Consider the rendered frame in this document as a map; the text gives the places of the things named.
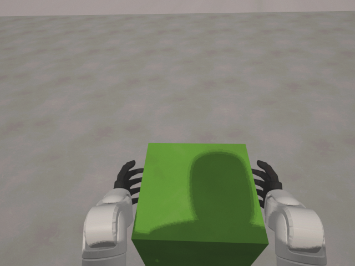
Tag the left robot forearm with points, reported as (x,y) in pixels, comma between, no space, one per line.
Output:
(105,230)

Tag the carton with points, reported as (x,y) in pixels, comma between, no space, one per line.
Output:
(198,206)

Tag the left robot hand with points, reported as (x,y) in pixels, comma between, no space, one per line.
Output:
(124,176)

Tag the right robot hand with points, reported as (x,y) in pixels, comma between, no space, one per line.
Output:
(270,182)

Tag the right robot forearm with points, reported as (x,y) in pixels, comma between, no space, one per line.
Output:
(299,233)

